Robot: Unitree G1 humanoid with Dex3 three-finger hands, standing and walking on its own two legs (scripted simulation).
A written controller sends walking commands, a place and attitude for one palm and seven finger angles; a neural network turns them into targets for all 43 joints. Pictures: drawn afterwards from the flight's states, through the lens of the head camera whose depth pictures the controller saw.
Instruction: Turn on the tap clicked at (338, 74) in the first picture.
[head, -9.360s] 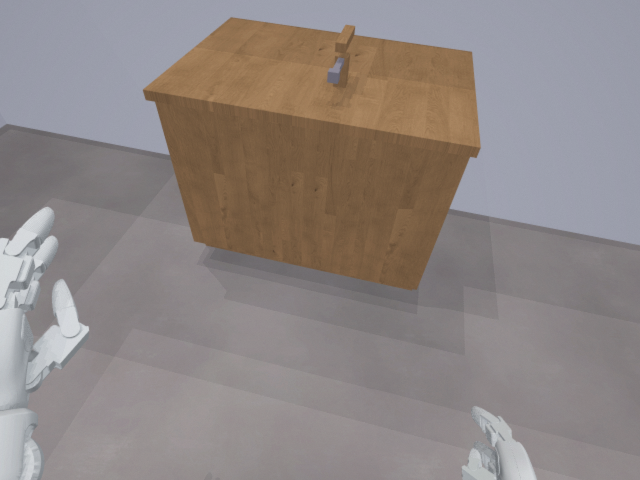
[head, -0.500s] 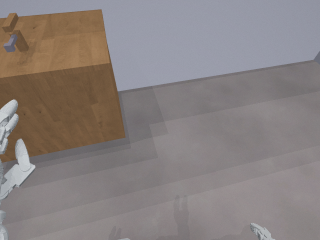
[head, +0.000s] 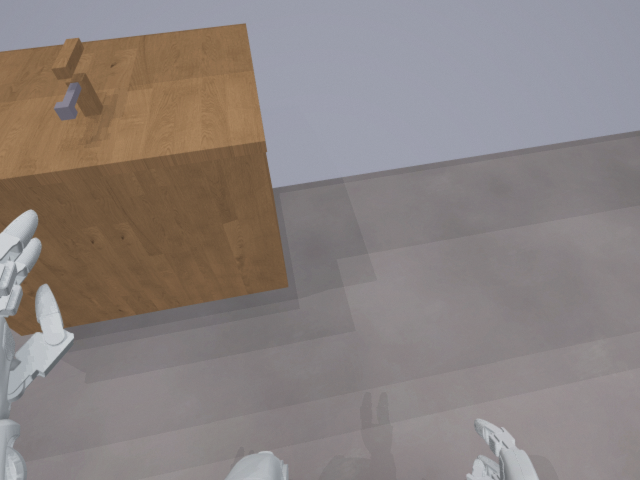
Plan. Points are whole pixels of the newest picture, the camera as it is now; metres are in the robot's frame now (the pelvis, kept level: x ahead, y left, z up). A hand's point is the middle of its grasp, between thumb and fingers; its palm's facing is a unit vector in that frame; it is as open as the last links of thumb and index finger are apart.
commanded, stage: take the last steps up to it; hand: left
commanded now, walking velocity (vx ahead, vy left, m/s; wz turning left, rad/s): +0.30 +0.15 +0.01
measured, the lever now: (66, 110) +0.75 +0.58 +0.04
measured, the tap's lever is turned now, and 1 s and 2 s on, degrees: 0 0 0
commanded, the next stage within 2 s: come to a stop and stand still in 1.26 s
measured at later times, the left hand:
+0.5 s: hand (38, 224) +0.32 +0.32 +0.18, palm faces +0.36 -0.76 -0.54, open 7.4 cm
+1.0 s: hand (11, 149) +0.44 +0.42 +0.18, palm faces +0.41 -0.80 -0.43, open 7.4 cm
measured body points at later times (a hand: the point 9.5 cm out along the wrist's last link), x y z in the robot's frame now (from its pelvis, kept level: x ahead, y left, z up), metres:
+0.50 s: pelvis +0.11 +0.09 -0.01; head +0.14 +0.06 +0.44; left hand +0.30 +0.35 +0.21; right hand +0.26 -0.12 -0.13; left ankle +0.10 +0.18 -0.74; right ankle +0.14 +0.00 -0.74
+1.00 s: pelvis +0.21 +0.17 -0.01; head +0.24 +0.18 +0.44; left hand +0.42 +0.46 +0.20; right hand +0.38 -0.06 -0.09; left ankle +0.25 +0.29 -0.74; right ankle +0.16 +0.05 -0.67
